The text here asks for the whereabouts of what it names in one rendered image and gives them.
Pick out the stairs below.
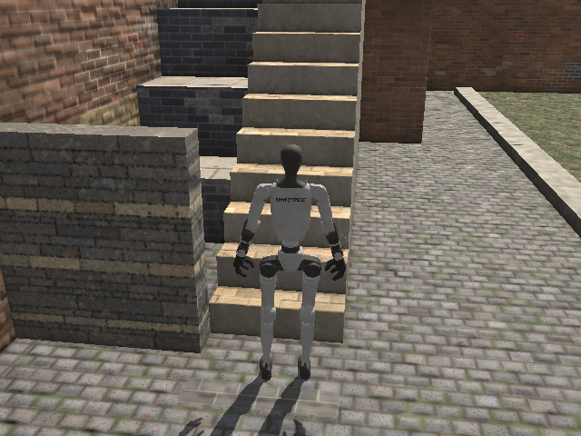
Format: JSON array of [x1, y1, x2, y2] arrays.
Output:
[[209, 0, 366, 343]]

